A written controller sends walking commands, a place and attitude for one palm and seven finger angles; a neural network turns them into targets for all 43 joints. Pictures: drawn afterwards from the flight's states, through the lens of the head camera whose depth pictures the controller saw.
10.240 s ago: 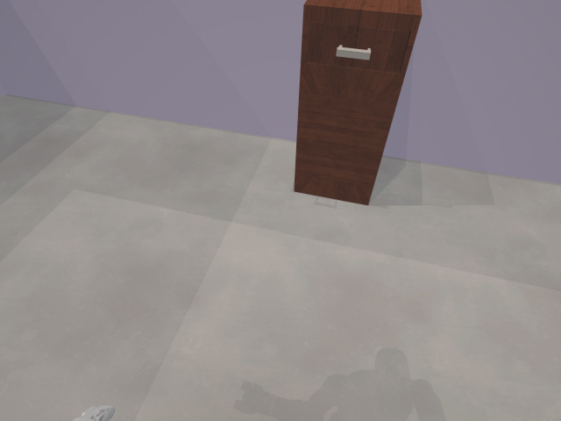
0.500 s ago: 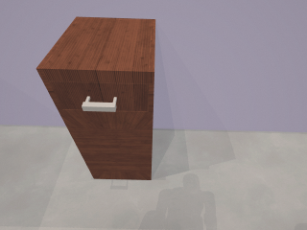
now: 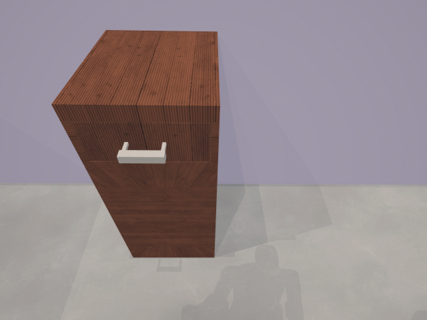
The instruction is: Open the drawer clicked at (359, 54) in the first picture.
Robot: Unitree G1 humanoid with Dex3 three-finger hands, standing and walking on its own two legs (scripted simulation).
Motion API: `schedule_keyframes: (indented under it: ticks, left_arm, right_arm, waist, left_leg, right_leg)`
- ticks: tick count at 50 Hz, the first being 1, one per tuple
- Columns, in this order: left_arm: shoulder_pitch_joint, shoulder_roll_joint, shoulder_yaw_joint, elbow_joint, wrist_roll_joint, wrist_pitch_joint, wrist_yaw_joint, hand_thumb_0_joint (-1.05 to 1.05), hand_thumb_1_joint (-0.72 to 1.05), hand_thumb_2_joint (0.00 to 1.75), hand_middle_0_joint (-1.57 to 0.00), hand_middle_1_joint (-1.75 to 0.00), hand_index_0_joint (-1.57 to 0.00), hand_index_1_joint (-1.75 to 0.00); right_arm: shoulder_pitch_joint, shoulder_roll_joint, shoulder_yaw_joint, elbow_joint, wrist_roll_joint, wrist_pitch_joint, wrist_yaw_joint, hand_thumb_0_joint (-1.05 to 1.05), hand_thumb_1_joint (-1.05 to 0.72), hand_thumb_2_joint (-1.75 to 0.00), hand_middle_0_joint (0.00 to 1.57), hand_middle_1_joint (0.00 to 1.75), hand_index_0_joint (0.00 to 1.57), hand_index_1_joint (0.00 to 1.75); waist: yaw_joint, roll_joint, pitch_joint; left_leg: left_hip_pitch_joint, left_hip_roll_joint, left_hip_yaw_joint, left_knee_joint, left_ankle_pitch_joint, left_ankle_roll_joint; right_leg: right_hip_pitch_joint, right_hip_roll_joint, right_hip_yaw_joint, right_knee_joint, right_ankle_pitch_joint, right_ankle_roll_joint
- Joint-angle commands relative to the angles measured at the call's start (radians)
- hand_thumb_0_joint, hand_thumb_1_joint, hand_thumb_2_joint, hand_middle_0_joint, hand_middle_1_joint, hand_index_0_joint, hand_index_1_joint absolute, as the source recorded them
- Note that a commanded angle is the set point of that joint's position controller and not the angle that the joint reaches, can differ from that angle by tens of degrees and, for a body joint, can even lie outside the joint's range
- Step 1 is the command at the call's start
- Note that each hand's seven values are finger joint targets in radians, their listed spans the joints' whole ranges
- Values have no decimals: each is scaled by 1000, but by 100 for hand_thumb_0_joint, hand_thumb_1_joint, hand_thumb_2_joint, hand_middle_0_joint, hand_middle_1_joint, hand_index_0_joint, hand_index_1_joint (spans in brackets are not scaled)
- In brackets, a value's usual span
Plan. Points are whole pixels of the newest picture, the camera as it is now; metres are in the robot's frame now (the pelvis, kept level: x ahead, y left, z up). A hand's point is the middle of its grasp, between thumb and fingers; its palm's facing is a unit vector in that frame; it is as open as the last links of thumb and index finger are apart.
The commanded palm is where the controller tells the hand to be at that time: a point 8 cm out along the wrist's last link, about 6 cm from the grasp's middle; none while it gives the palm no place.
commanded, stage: raise the hand with hooked fingers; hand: left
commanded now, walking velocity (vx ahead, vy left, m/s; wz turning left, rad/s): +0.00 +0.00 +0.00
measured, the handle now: (143, 151) +0.51 +0.21 +0.00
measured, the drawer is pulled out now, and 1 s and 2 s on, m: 0.00 0.00 0.00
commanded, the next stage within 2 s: move the hooked fingers above the handle in 2.00 s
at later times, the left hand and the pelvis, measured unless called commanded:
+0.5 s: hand (119, 316) +0.15 +0.19 -0.06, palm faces -0.10 -0.20 -0.97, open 8.5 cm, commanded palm +0.14 +0.21 +0.00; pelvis -0.04 -0.03 -0.03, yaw -1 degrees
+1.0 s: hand (109, 264) +0.21 +0.20 +0.01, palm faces -0.07 -0.12 -0.99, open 11.4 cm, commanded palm +0.20 +0.21 +0.07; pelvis -0.02 -0.04 -0.02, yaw -1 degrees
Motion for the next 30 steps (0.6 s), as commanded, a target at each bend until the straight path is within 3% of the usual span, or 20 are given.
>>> schedule_keyframes:
  ticks: [1, 4, 5, 6, 7, 8, 9, 10, 11, 12, 13, 14, 16, 18, 19, 23, 25, 27, 28, 30]
  left_arm:
    - [90, 90, 15, -13, -1, -8, 2, 0, 90, 90, -20, -30, -20, -30]
    - [92, 88, 16, -5, 0, -8, 2, 0, 90, 90, -20, -30, -20, -30]
    - [136, 112, 15, 7, 10, -24, 37, 0, 90, 90, -20, -30, -20, -30]
    - [-659, 490, 64, -1505, 203, -177, 62, 0, 88, 89, -20, -32, -20, -32]
    - [-162, 381, 64, -1215, 221, -101, 129, 0, 85, 88, -20, -33, -20, -33]
    - [-113, 296, 42, -1190, 158, -35, 180, 0, 83, 87, -21, -34, -21, -34]
    - [195, 54, -90, -980, 191, 73, 186, 0, 81, 86, -21, -36, -21, -36]
    - [7, 81, -117, -1199, 223, 59, 191, 0, 78, 85, -21, -37, -21, -37]
    - [38, 171, -70, -1194, 332, 52, 221, 0, 76, 84, -21, -39, -21, -39]
    - [58, 185, -80, -1157, 424, 47, 250, 0, 74, 83, -21, -40, -21, -40]
    - [94, 185, -70, -1114, 506, 59, 274, 0, 71, 82, -21, -42, -21, -42]
    - [155, 179, -64, -1056, 609, 70, 296, 0, 69, 81, -22, -43, -22, -43]
    - [320, 121, -99, -932, 776, 79, 326, 0, 64, 79, -22, -47, -22, -47]
    - [408, 144, -56, -899, 898, 60, 331, 0, 60, 77, -22, -50, -22, -50]
    - [361, 169, -60, -959, 945, 39, 336, 0, 57, 76, -22, -51, -22, -51]
    - [132, 342, 76, -1132, 1072, -2, 393, 0, 48, 72, -23, -57, -23, -57]
    - [-21, 394, 110, -1229, 1106, -18, 439, 0, 43, 70, -23, -60, -23, -60]
    - [-191, 413, 114, -1350, 1102, -63, 476, 0, 39, 68, -24, -63, -24, -63]
    - [-302, 442, 124, -1411, 1096, -91, 490, 0, 36, 67, -24, -64, -24, -64]
    - [-272, 412, 102, -1386, 1062, -132, 498, 0, 32, 65, -24, -68, -24, -68]
  right_arm:
    - [38, -107, -24, -28, 7, -18, -5, 0, -90, -90, 20, 30, 20, 30]
    - [43, -107, -23, -21, 7, -19, -7, 0, -90, -90, 20, 30, 20, 30]
    - [-66, -141, -34, -104, 18, -20, 0, 0, -90, -90, 20, 30, 20, 30]
    - [-56, -290, -49, -427, 55, -161, -34, 0, -90, -90, 20, 30, 20, 30]
    - [-109, -196, -34, -376, 42, -266, -73, 0, -90, -90, 20, 30, 20, 30]
    - [-106, -198, -58, -307, 49, -294, -81, 0, -90, -90, 20, 30, 20, 30]
    - [-112, -144, -52, -309, 72, -292, -85, 0, -90, -90, 20, 30, 20, 30]
    - [-154, -175, -50, -402, 62, -298, -69, 0, -90, -90, 20, 30, 20, 30]
    - [-167, -213, -65, -416, 42, -292, -68, 0, -90, -90, 20, 30, 20, 30]
    - [-174, -217, -61, -445, 26, -277, -63, 0, -90, -90, 20, 30, 20, 30]
    - [-175, -221, -65, -487, 14, -255, -53, 0, -90, -90, 20, 30, 20, 30]
    - [-171, -221, -79, -513, -1, -226, -42, 0, -90, -90, 20, 30, 20, 30]
    - [-222, -216, -98, -567, -21, -162, -15, 0, -90, -90, 20, 30, 20, 30]
    - [-260, -209, -107, -604, -15, -83, 17, 0, -90, -90, 20, 30, 20, 30]
    - [-289, -210, -100, -634, -16, -55, 29, 0, -90, -90, 20, 30, 20, 30]
    - [-325, -191, -93, -690, -22, 7, 34, 0, -90, -90, 20, 30, 20, 30]
    - [-316, -176, -96, -702, -46, 23, 28, 0, -90, -90, 20, 30, 20, 30]
    - [-325, -164, -95, -696, -60, 27, 19, 0, -90, -90, 20, 30, 20, 30]
    - [-321, -160, -95, -686, -67, 24, 11, 0, -90, -90, 20, 30, 20, 30]
    - [-315, -160, -95, -675, -66, 10, 2, 0, -90, -90, 20, 30, 20, 30]
  waist:
    - [12, 11, 52]
    - [10, 23, 39]
    - [38, -52, 140]
    - [-58, 245, -375]
    - [28, 405, -348]
    - [4, 295, -275]
    - [-5, 208, -181]
    - [-4, 158, -98]
    - [-18, 111, -129]
    - [-28, 62, -72]
    - [-22, 0, -74]
    - [2, -99, -104]
    - [59, -229, -54]
    - [125, -259, -69]
    - [137, -244, -107]
    - [146, -87, -202]
    - [119, 25, -283]
    - [77, 93, -349]
    - [47, 83, -355]
    - [26, 96, -337]
  left_leg:
    - [16, 101, -109, -103, 243, 27]
    - [32, 102, -105, -101, 274, 26]
    - [-69, 115, -92, 100, 321, -6]
    - [231, 12, -70, -40, 483, 30]
    - [358, 66, -90, -66, 644, 4]
    - [221, 74, -90, -58, 519, -40]
    - [122, 79, -95, -82, 409, -16]
    - [38, 59, -108, -63, 298, -12]
    - [9, 42, -97, -20, 203, -1]
    - [-61, 21, -97, 15, 146, 4]
    - [-98, 5, -101, 45, 133, 7]
    - [-133, 5, -94, 75, 151, 2]
    - [-243, -1, -74, 108, 92, -9]
    - [-294, -14, -50, 123, 88, -15]
    - [-315, -22, -42, 138, 85, -16]
    - [-326, -51, -26, 188, 38, -5]
    - [-258, -57, -24, 238, 43, 5]
    - [-181, -56, -40, 308, 63, 10]
    - [-171, -54, -57, 347, 45, 13]
    - [-161, -53, -66, 387, 29, 18]
  right_leg:
    - [-36, -50, 42, -85, 197, -44]
    - [-28, -50, 40, -85, 221, -43]
    - [-113, -104, 116, -139, 513, -30]
    - [-91, 20, 96, 10, 521, -75]
    - [-171, 33, -18, 105, 218, -78]
    - [-218, 39, -50, 116, 71, -60]
    - [-252, 42, -54, 122, 32, -46]
    - [-244, 29, -44, 78, 83, -46]
    - [-274, 43, -29, 50, 113, -54]
    - [-326, 48, -31, 50, 93, -58]
    - [-349, 56, -32, 64, 77, -61]
    - [-372, 71, -50, 95, 52, -61]
    - [-422, 77, -32, 108, -31, -67]
    - [-373, 69, 44, 110, 25, -86]
    - [-359, 58, 62, 130, 58, -87]
    - [-352, 48, 125, 148, 38, -81]
    - [-389, 42, 162, 154, 34, -80]
    - [-463, 34, 187, 170, 36, -82]
    - [-509, 33, 206, 166, -14, -78]
    - [-549, 31, 210, 161, -26, -78]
